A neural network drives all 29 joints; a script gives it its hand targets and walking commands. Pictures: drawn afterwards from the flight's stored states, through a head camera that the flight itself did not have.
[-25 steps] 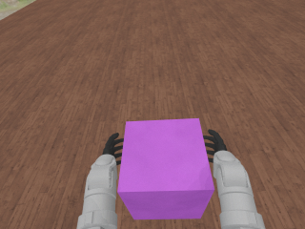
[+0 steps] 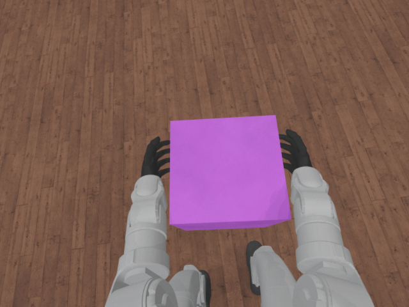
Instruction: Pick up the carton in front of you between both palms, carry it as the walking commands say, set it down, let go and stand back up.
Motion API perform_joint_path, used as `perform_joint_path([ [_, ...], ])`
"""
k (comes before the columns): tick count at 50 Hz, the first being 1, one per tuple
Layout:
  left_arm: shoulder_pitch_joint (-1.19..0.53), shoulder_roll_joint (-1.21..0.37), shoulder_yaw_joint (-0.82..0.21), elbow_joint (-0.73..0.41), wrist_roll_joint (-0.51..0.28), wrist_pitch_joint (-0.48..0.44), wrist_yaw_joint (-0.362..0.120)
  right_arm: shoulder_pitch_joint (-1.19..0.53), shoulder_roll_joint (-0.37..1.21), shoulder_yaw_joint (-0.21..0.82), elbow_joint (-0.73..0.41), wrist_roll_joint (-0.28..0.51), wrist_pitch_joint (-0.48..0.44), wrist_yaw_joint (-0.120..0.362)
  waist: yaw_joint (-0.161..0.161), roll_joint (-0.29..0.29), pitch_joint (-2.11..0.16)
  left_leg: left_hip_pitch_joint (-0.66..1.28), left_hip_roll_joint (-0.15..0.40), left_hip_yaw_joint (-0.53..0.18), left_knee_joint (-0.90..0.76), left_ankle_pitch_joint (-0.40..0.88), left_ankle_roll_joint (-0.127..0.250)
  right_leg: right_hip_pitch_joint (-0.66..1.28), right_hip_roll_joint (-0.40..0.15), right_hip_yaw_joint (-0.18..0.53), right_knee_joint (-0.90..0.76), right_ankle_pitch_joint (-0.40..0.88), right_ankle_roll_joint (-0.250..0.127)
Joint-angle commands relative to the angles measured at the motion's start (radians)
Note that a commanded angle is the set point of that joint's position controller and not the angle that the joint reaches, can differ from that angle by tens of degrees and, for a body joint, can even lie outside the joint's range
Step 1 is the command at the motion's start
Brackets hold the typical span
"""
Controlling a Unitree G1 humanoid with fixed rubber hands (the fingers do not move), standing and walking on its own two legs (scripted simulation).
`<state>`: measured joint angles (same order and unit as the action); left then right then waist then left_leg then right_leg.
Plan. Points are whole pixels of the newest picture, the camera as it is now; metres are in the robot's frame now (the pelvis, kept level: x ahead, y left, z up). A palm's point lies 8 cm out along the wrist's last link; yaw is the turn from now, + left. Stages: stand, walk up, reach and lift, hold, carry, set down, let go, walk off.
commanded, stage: set down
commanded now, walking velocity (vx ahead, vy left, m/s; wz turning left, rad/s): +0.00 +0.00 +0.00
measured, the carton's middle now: (224, 181) +0.36 -0.02 -0.14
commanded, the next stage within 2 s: none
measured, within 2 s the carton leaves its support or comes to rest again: neither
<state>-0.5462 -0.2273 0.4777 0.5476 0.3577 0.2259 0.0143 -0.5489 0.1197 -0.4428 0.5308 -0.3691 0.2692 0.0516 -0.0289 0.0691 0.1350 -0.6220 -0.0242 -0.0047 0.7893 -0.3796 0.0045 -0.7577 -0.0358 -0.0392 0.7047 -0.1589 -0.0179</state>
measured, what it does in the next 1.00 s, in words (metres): lowers itself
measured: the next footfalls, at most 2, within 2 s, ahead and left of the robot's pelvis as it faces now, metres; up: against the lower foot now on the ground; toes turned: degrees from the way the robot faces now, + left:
none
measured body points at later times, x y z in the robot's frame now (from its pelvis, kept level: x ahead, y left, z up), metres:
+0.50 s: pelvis -0.03 +0.00 -0.14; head +0.20 -0.03 +0.25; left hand +0.41 +0.13 -0.21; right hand +0.41 -0.17 -0.23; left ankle +0.00 +0.12 -0.70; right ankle +0.11 -0.12 -0.70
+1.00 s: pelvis -0.05 -0.01 -0.26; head +0.25 -0.03 +0.08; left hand +0.45 +0.12 -0.37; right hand +0.43 -0.18 -0.39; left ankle +0.00 +0.12 -0.70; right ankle +0.10 -0.12 -0.70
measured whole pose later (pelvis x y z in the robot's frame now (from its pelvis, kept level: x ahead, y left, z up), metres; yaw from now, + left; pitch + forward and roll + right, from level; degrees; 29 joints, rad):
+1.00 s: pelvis -0.05 -0.01 -0.26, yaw +6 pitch +47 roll +4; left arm -1.03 0.01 0.37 0.77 0.12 0.19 0.09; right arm -0.96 -0.03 -0.42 0.65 -0.16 0.24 -0.07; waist -0.07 0.07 -0.12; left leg -2.03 -0.09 -0.01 1.85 -0.65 -0.03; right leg -2.18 -0.02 0.04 1.73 -0.37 0.00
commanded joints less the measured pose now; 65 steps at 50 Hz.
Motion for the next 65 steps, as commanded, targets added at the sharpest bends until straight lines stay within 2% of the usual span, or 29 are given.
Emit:
perform_joint_path([
  [1,-0.456,-0.715,-0.532,0.036,-0.167,-0.128,-0.141,-0.458,0.722,0.508,0.044,0.153,-0.128,0.139,-0.008,-0.074,-0.747,-0.350,-0.116,-0.068,-0.019,0.227,-0.013,0.613,0.122,0.115,0.177,0.431,-0.013],
  [4,-0.510,-0.703,-0.641,-0.019,-0.228,-0.175,-0.103,-0.492,0.707,0.579,-0.019,0.195,-0.175,0.123,-0.033,-0.091,-1.011,-0.431,-0.130,-0.071,0.086,0.293,-0.030,0.598,0.125,0.114,0.290,0.542,-0.014],
  [6,-0.515,-0.678,-0.676,-0.039,-0.248,-0.184,-0.074,-0.505,0.672,0.605,-0.054,0.222,-0.185,0.112,-0.040,-0.090,-1.122,-0.431,-0.135,-0.073,0.138,0.333,-0.042,0.517,0.134,0.102,0.346,0.536,-0.008],
  [9,-0.523,-0.676,-0.678,-0.034,-0.249,-0.169,-0.048,-0.519,0.642,0.606,-0.038,0.237,-0.172,0.106,-0.040,-0.062,-1.136,-0.423,-0.138,-0.067,0.195,0.287,-0.050,0.304,0.155,0.071,0.390,0.369,-0.003],
  [14,-0.624,-0.741,-0.630,0.026,-0.226,-0.114,-0.079,-0.579,0.713,0.539,0.060,0.203,-0.117,0.130,-0.048,-0.030,-0.978,-0.618,-0.146,-0.051,0.245,0.001,-0.036,0.052,0.160,0.054,0.443,0.070,-0.003],
  [16,-0.664,-0.750,-0.600,0.054,-0.219,-0.090,-0.099,-0.616,0.741,0.515,0.083,0.185,-0.092,0.144,-0.048,-0.033,-0.961,-0.684,-0.150,-0.044,0.277,-0.053,-0.030,-0.015,0.159,0.051,0.473,0.013,-0.002],
  [20,-0.719,-0.748,-0.531,0.104,-0.198,-0.053,-0.120,-0.704,0.785,0.517,0.091,0.186,-0.051,0.162,-0.016,-0.068,-1.006,-0.761,-0.155,-0.026,0.364,-0.074,-0.025,-0.132,0.161,0.047,0.540,-0.032,0.012],
  [22,-0.756,-0.744,-0.524,0.109,-0.204,-0.043,-0.128,-0.725,0.803,0.516,0.101,0.189,-0.037,0.160,-0.017,-0.084,-1.050,-0.822,-0.162,-0.014,0.412,-0.069,-0.028,-0.150,0.164,0.050,0.573,-0.024,0.019],
  [23,-0.775,-0.740,-0.528,0.112,-0.212,-0.040,-0.133,-0.727,0.809,0.515,0.108,0.189,-0.032,0.155,-0.028,-0.093,-1.070,-0.866,-0.166,-0.008,0.433,-0.076,-0.028,-0.152,0.166,0.051,0.590,-0.020,0.023],
  [26,-0.821,-0.737,-0.555,0.112,-0.243,-0.036,-0.148,-0.727,0.813,0.508,0.124,0.190,-0.027,0.131,-0.052,-0.094,-1.140,-0.976,-0.178,0.008,0.500,-0.069,-0.034,-0.146,0.168,0.055,0.641,0.019,0.029],
  [29,-0.843,-0.733,-0.577,0.123,-0.265,-0.036,-0.159,-0.744,0.812,0.520,0.121,0.207,-0.030,0.110,-0.061,-0.087,-1.202,-1.057,-0.187,0.021,0.563,-0.058,-0.037,-0.160,0.169,0.057,0.691,0.058,0.034],
  [37,-0.897,-0.695,-0.605,0.137,-0.307,-0.045,-0.157,-0.845,0.782,0.579,0.071,0.273,-0.045,0.079,-0.055,-0.091,-1.284,-1.199,-0.197,0.044,0.700,-0.060,-0.032,-0.232,0.166,0.050,0.814,0.079,0.048],
  [43,-0.970,-0.658,-0.598,0.160,-0.318,-0.048,-0.145,-0.923,0.735,0.572,0.073,0.294,-0.050,0.066,-0.069,-0.091,-1.286,-1.274,-0.199,0.051,0.780,-0.100,-0.026,-0.308,0.163,0.039,0.891,0.043,0.054],
  [55,-1.115,-0.603,-0.572,0.249,-0.327,-0.057,-0.121,-1.063,0.612,0.474,0.136,0.303,-0.065,0.090,-0.122,-0.037,-1.255,-1.334,-0.195,0.046,0.905,-0.113,-0.022,-0.529,0.138,-0.003,1.043,0.033,0.050],
  [64,-1.229,-0.549,-0.609,0.275,-0.364,-0.069,-0.095,-1.176,0.517,0.441,0.166,0.347,-0.083,0.121,-0.166,0.005,-1.240,-1.317,-0.185,0.040,1.006,-0.068,-0.027,-0.661,0.108,-0.028,1.159,0.064,0.053],
  [65,-1.251,-0.539,-0.614,0.269,-0.368,-0.072,-0.092,-1.162,0.529,0.438,0.182,0.357,-0.086,0.123,-0.163,0.006,-1.235,-1.318,-0.185,0.044,1.014,-0.072,-0.027,-0.663,0.107,-0.028,1.168,0.065,0.054],
])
